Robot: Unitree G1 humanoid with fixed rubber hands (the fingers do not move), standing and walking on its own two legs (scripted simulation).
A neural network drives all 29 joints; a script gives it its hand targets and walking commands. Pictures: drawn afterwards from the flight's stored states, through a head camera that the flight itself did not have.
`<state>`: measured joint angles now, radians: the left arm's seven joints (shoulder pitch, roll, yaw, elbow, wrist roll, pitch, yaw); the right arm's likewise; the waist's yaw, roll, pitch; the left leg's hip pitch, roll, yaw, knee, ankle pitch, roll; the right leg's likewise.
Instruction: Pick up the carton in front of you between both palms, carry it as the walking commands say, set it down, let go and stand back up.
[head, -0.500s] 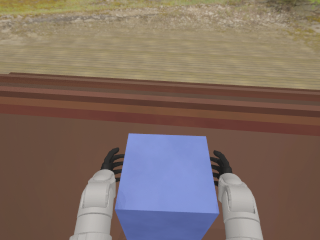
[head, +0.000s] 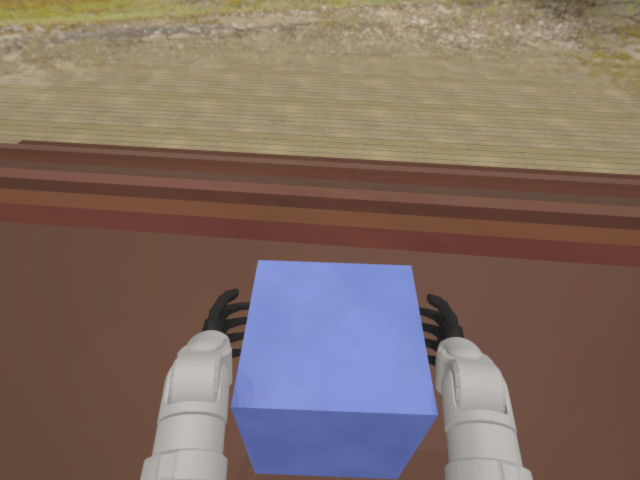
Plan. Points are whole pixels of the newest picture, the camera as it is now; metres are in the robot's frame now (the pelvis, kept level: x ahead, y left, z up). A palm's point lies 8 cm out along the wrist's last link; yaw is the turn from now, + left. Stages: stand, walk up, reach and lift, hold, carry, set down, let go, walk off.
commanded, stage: hold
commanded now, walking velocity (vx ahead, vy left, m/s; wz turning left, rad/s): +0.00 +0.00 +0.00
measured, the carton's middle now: (330, 373) +0.29 +0.00 -0.02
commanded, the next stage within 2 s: carry in 0.54 s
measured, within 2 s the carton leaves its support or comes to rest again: neither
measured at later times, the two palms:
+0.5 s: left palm (215, 344) +0.29 +0.15 +0.05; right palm (448, 351) +0.29 -0.15 +0.05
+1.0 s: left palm (221, 275) +0.39 +0.16 +0.06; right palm (425, 285) +0.39 -0.14 +0.06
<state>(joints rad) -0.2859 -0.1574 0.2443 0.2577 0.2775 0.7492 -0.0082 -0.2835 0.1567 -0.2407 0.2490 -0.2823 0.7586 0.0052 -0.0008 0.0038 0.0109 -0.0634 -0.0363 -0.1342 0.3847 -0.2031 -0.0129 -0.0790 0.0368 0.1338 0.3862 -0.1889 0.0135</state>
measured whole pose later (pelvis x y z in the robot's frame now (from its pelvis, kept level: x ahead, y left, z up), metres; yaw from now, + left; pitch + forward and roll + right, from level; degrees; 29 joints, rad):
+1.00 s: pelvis +0.13 +0.01 -0.02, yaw +0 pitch +5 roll -1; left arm -0.15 -0.13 0.13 -0.26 0.09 1.14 0.09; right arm -0.14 0.13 -0.08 -0.27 -0.12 1.15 -0.10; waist 0.00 0.05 -0.15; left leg -0.19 0.06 0.03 0.57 -0.46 -0.02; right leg -0.32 -0.01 -0.13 0.57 -0.33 0.00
